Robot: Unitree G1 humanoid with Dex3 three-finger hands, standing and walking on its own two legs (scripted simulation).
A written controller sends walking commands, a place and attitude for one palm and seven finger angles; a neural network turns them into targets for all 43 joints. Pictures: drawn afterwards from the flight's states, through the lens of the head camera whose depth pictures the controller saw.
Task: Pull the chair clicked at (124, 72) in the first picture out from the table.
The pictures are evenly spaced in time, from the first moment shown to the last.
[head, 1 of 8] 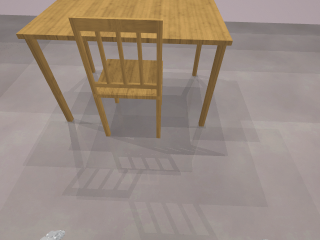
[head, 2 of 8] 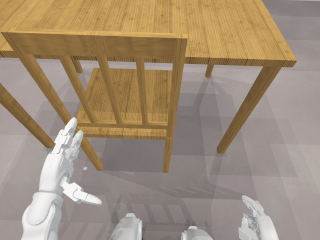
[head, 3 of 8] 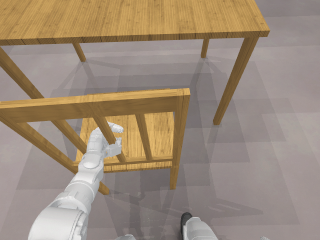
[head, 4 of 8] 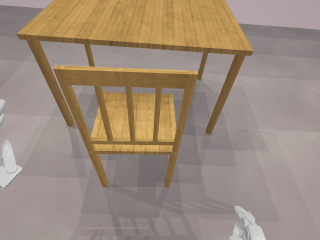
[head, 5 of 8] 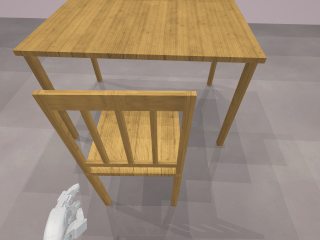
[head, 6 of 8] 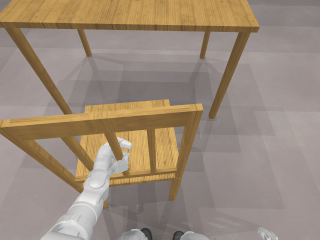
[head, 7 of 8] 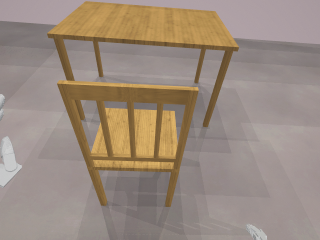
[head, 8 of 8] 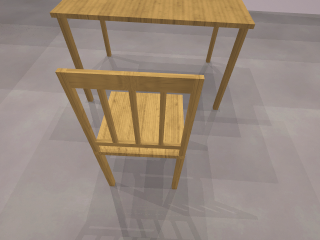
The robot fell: no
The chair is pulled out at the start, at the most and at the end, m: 0.00 0.59 0.59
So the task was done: yes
